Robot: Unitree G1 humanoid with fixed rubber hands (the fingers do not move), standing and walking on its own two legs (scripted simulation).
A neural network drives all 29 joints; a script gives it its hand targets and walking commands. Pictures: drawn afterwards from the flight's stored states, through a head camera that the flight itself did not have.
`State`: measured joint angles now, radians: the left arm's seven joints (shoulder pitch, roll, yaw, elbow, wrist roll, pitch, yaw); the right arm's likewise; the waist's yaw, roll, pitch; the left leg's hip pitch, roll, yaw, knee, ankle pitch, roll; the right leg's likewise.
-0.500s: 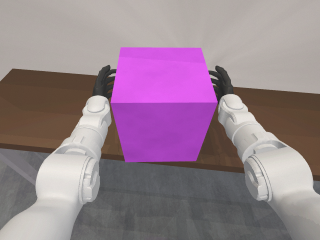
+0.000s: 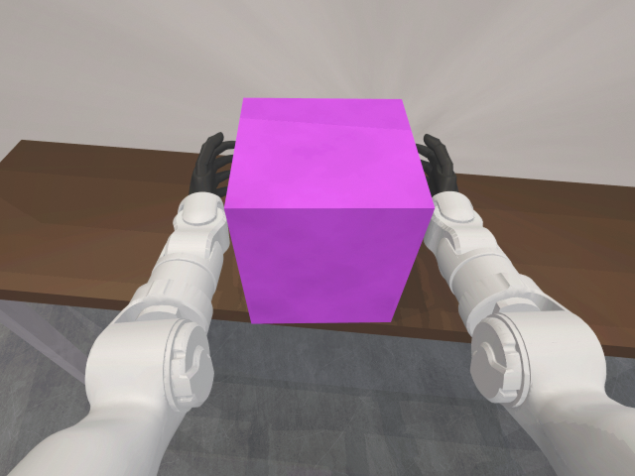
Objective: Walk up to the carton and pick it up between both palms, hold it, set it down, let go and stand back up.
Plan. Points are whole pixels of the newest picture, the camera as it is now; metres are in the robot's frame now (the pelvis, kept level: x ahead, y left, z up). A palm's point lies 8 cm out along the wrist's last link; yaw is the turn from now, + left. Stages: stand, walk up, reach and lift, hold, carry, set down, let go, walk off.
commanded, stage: reach and lift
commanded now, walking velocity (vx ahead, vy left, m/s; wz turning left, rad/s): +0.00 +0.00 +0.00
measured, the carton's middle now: (322, 217) +0.46 +0.02 +0.07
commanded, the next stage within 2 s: none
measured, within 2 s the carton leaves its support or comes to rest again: leaves its support in 1.46 s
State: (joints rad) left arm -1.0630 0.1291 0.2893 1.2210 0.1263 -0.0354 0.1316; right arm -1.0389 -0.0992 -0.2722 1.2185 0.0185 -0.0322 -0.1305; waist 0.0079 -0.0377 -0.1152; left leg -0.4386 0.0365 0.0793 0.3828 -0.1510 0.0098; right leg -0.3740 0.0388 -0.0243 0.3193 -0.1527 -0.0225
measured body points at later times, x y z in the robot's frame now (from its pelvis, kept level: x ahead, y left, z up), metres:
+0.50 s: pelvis +0.01 +0.00 +0.01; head +0.04 +0.03 +0.45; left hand +0.44 +0.17 +0.11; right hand +0.44 -0.14 +0.12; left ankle +0.01 +0.11 -0.74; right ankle -0.01 -0.10 -0.74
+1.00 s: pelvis +0.01 +0.00 +0.01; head +0.03 +0.02 +0.45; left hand +0.44 +0.17 +0.11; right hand +0.43 -0.14 +0.11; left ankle +0.01 +0.11 -0.74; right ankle -0.01 -0.10 -0.74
